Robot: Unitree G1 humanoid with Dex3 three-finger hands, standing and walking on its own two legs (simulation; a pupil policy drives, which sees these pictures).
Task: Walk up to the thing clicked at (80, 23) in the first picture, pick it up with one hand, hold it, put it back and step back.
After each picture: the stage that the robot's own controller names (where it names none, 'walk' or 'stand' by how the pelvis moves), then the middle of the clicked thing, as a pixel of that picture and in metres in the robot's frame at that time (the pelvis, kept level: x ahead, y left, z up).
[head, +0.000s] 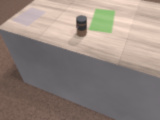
stand; (81, 26) +0.83 +0.03 -0.07
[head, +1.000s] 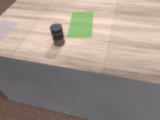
walk; (57, 35) +0.71 +0.19 -0.05
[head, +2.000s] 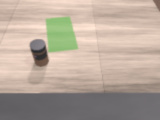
stand; (39, 53) +0.53 +0.21 -0.04
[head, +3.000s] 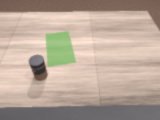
stand; (38, 68) +0.51 +0.22 -0.07
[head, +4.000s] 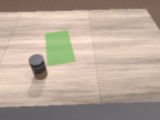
stand; (38, 67) +0.51 +0.23 -0.07
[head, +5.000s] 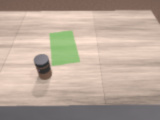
stand; (43, 67) +0.51 +0.21 -0.08
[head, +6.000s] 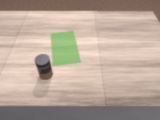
stand; (44, 67) +0.51 +0.20 -0.08
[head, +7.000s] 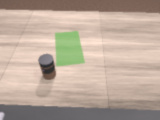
rise first; (47, 67) +0.51 +0.19 -0.07
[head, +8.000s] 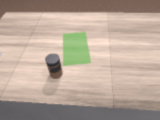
go down; (54, 66) +0.52 +0.19 -0.07
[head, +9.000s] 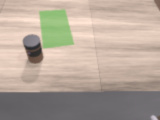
go down; (33, 49) +0.54 +0.17 -0.04
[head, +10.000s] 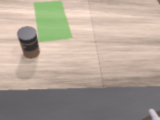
go down; (29, 43) +0.53 +0.17 -0.01
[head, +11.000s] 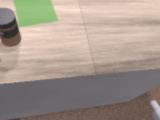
close in; (7, 28) +0.54 +0.19 +0.02
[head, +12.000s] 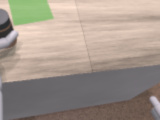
close; (2, 29) +0.53 +0.19 +0.04
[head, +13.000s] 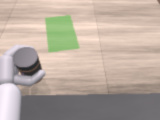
lift; (29, 66) +0.37 +0.17 +0.10
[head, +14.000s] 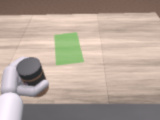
hold; (34, 78) +0.32 +0.16 +0.12
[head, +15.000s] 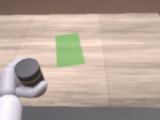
hold; (32, 78) +0.32 +0.17 +0.12
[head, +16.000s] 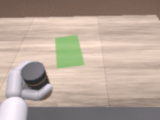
crouch; (38, 82) +0.32 +0.16 +0.11
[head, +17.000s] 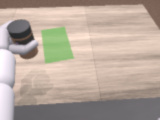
crouch; (24, 40) +0.46 +0.18 +0.15
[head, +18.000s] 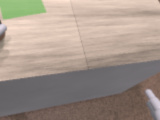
lower; out of the picture +0.54 +0.20 +0.04
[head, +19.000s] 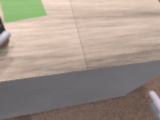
lower; out of the picture +0.52 +0.19 +0.04
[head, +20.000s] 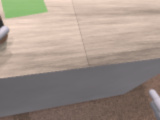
lower; out of the picture +0.53 +0.19 +0.04
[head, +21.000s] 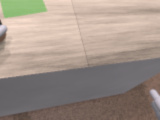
lower; out of the picture +0.54 +0.20 +0.04
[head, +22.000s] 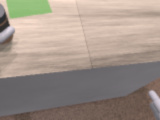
loosen; out of the picture +0.53 +0.19 +0.04
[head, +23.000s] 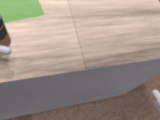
withdraw; out of the picture +0.52 +0.18 +0.04
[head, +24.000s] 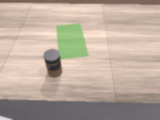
sink last; (53, 63) +0.49 +0.15 -0.02
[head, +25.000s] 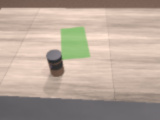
stand; (55, 63) +0.51 +0.16 -0.02
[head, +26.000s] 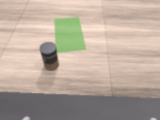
stand; (49, 56) +0.51 +0.17 -0.01
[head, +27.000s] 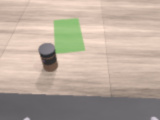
stand; (48, 57) +0.51 +0.17 -0.01
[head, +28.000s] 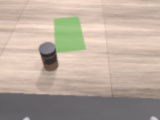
stand; (49, 57) +0.50 +0.16 -0.01
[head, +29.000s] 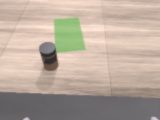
stand; (49, 57) +0.51 +0.17 -0.01
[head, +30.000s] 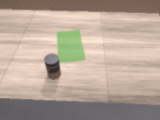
stand; (53, 67) +0.51 +0.17 -0.07
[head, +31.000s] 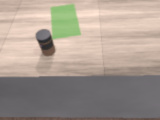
walk; (46, 43) +0.57 +0.21 -0.04
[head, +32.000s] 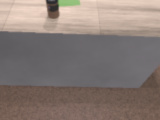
walk; (52, 6) +0.82 +0.17 -0.05
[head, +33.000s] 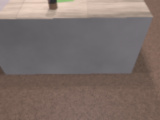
stand; (52, 0) +1.11 +0.28 -0.05
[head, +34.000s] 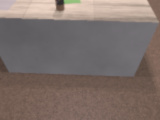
stand; (59, 1) +1.12 +0.20 -0.07
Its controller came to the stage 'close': yes
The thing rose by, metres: 0.22
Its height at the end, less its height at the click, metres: +0.00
